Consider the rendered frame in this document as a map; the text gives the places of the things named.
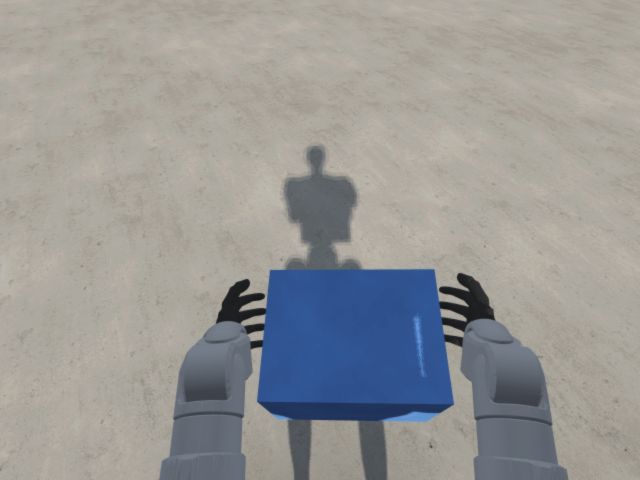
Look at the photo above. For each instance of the left robot forearm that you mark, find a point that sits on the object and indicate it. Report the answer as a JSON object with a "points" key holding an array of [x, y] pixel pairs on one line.
{"points": [[209, 407]]}

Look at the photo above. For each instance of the robot left hand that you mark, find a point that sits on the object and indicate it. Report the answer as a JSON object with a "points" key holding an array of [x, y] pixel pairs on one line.
{"points": [[233, 303]]}

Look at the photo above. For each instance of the right robot forearm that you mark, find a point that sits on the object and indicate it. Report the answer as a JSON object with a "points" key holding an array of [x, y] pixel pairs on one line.
{"points": [[511, 406]]}

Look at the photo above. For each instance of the carton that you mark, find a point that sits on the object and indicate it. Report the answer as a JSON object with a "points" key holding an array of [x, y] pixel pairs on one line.
{"points": [[355, 345]]}

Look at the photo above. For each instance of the robot right hand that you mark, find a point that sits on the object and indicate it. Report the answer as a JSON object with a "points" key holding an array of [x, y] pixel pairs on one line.
{"points": [[477, 301]]}

